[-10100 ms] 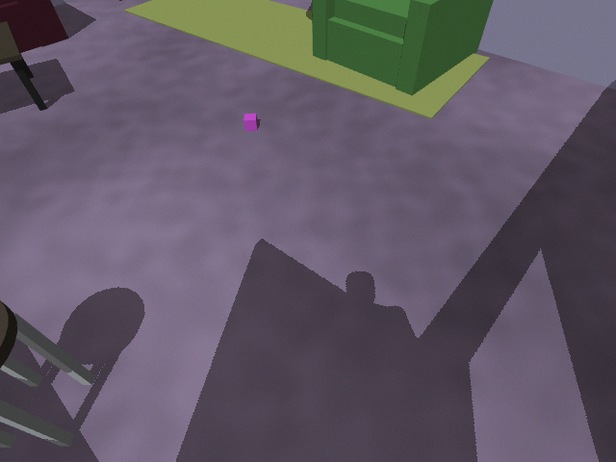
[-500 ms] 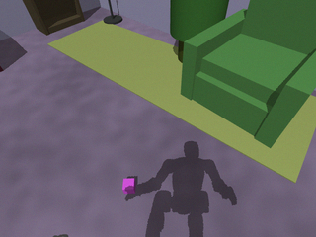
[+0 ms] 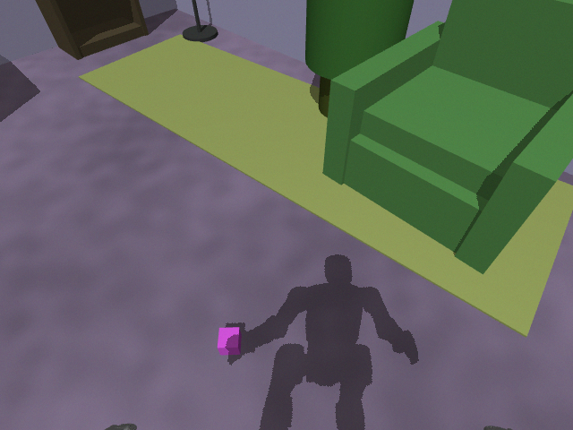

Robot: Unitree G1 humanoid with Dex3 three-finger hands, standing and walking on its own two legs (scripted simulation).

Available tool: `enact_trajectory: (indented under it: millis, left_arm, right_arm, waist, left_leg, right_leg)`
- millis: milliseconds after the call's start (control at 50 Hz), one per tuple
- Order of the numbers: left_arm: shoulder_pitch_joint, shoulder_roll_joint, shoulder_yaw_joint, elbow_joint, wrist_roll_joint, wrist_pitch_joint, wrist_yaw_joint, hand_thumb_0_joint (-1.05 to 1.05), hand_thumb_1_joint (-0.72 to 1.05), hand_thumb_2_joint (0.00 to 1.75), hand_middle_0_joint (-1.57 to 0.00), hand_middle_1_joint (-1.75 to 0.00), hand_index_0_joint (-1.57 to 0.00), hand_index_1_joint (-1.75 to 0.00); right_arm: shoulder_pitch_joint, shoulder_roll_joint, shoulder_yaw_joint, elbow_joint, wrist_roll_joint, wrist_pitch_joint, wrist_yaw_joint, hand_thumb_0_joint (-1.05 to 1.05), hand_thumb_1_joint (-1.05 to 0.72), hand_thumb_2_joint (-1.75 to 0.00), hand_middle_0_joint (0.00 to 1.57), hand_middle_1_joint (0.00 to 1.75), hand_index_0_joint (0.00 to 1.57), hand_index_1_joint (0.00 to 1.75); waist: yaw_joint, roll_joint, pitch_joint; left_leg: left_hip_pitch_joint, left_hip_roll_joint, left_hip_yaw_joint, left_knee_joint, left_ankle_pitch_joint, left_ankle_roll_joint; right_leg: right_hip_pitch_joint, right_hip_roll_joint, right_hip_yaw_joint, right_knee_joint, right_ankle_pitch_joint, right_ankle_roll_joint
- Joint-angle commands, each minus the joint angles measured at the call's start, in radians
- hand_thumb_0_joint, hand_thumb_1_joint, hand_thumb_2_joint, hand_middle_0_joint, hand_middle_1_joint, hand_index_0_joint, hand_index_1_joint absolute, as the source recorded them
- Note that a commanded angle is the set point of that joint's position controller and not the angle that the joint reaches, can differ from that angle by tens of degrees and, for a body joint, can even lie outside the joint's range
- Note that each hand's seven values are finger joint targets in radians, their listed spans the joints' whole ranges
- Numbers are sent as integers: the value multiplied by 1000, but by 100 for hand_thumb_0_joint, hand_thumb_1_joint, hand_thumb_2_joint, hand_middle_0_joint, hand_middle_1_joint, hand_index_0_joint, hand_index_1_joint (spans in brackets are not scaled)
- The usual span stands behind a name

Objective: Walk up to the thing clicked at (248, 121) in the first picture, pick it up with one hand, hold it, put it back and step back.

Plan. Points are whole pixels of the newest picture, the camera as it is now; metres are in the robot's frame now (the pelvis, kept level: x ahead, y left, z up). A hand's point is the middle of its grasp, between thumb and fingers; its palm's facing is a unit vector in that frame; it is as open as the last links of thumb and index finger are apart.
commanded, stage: walk up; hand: left
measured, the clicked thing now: (229, 341) +0.52 +0.24 -0.74
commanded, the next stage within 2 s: stand in 0.04 s
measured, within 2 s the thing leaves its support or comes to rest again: neither
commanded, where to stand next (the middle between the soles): +0.14 -0.02 m, yaw +3 degrees
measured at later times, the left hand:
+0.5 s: hand out of the picture +0.08 +0.26 -0.15, palm faces -0.03 -0.94 -0.34, open 7.4 cm
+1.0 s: hand out of the picture +0.06 +0.26 -0.15, palm faces -0.04 -0.94 -0.33, open 7.4 cm
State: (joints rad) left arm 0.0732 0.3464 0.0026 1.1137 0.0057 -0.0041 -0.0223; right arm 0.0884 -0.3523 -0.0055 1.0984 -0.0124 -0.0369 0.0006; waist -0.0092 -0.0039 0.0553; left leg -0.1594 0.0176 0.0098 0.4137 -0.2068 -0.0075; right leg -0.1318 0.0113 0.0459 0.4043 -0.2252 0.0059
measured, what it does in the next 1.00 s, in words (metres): stands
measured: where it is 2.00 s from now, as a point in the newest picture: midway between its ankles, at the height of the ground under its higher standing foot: outside the picture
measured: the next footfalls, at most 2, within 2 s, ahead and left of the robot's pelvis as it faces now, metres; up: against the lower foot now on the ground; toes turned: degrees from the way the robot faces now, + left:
none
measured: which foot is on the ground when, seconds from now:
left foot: down 0.00-1.00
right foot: down 0.00-1.00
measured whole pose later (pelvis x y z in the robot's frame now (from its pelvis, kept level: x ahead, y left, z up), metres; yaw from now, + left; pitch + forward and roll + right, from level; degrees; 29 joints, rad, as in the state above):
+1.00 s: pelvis +0.00 +0.00 +0.01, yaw +1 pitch -2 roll +0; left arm 0.11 0.35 -0.01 1.13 0.01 -0.01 -0.01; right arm 0.09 -0.34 0.00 1.16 -0.01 -0.01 0.01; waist -0.01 0.00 0.06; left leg -0.14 0.00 0.00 0.32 -0.15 0.00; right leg -0.12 -0.01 0.04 0.32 -0.18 0.02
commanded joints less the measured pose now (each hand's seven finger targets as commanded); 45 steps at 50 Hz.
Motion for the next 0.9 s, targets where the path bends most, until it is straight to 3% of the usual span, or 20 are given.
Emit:
enact_trajectory:
  millis: [0, 60, 180, 260, 300, 420, 500, 540, 740, 820, 880]
  left_arm:
    - [-60, 213, 47, -53, -2, -24, 21, 0, 90, 90, -20, -30, -20, -30]
    - [-60, 217, 41, -45, -5, -35, 24, 0, 90, 90, -20, -30, -20, -30]
    - [-46, 214, 39, -37, -7, -42, 29, 0, 90, 90, -20, -30, -20, -30]
    - [-54, 219, 39, -30, -5, -34, 31, 0, 90, 90, -20, -30, -20, -30]
    - [-53, 220, 38, -27, -2, -32, 31, 0, 90, 90, -20, -30, -20, -30]
    - [-34, 215, 37, -18, -1, -30, 29, 0, 90, 90, -20, -30, -20, -30]
    - [-26, 219, 38, -25, -2, -34, 27, 0, 90, 90, -20, -30, -20, -30]
    - [-23, 220, 37, -29, 0, -35, 29, 0, 90, 90, -20, -30, -20, -30]
    - [-19, 221, 37, -31, -1, -29, 29, 0, 90, 90, -20, -30, -20, -30]
    - [-2, 217, 32, -31, 1, -30, 28, 0, 90, 90, -20, -30, -20, -30]
    - [1, 212, 31, -36, 0, -31, 28, 0, 90, 90, -20, -30, -20, -30]
  right_arm:
    - [-38, -216, -47, -46, 1, -16, -11, 0, -90, -90, 20, 30, 20, 30]
    - [-67, -206, -40, -45, 7, -5, -6, 0, -90, -90, 20, 30, 20, 30]
    - [-70, -213, -42, -29, 8, -4, -5, 0, -90, -90, 20, 30, 20, 30]
    - [-79, -204, -36, -18, 6, 3, -5, 0, -90, -90, 20, 30, 20, 30]
    - [-85, -201, -38, -16, 6, 5, -5, 0, -90, -90, 20, 30, 20, 30]
    - [-75, -207, -40, -3, 4, 6, -1, 0, -90, -90, 20, 30, 20, 30]
    - [-73, -203, -39, -6, 4, -1, 0, 0, -90, -90, 20, 30, 20, 30]
    - [-73, -207, -42, -5, 4, 0, -1, 0, -90, -90, 20, 30, 20, 30]
    - [-49, -207, -38, 1, 5, 5, -1, 0, -90, -90, 20, 30, 20, 30]
    - [-53, -203, -38, -2, 4, 6, 1, 0, -90, -90, 20, 30, 20, 30]
    - [-45, -215, -39, 0, 5, 5, 0, 0, -90, -90, 20, 30, 20, 30]
  waist:
    - [-1, -10, -74]
    - [-3, -2, -53]
    - [-2, -2, -175]
    - [0, -2, -125]
    - [1, -17, -113]
    - [4, 4, -60]
    - [7, 1, -104]
    - [6, -2, -110]
    - [0, 8, -72]
    - [4, -9, -59]
    - [4, 12, -81]
  left_leg:
    - [41, 96, -75, -77, 98, 37]
    - [38, 111, -97, -104, 158, 24]
    - [125, 120, -82, -88, 297, 28]
    - [91, 114, -87, -128, 176, 24]
    - [100, 117, -93, -135, 174, 23]
    - [43, 109, -104, -167, 39, 25]
    - [91, 117, -100, -146, 157, 26]
    - [96, 116, -100, -140, 169, 25]
    - [48, 107, -105, -165, 58, 26]
    - [49, 106, -109, -160, 59, 24]
    - [68, 111, -105, -147, 101, 28]
  right_leg:
    - [-19, -107, 83, -96, 110, -40]
    - [-18, -124, 92, -117, 173, -30]
    - [64, -134, 75, -98, 342, -23]
    - [30, -127, 73, -129, 200, -19]
    - [11, -123, 68, -129, 176, -21]
    - [-13, -121, 74, -150, 64, -18]
    - [3, -130, 76, -134, 154, -24]
    - [6, -131, 72, -135, 163, -23]
    - [-5, -128, 74, -147, 79, -23]
    - [-28, -125, 72, -152, 50, -23]
    - [-13, -132, 75, -145, 99, -25]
